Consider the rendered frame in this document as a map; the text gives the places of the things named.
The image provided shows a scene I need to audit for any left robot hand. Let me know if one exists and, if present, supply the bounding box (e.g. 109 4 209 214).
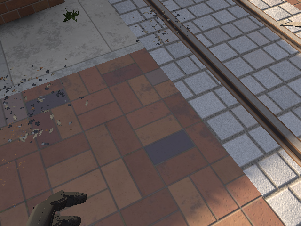
25 190 87 226

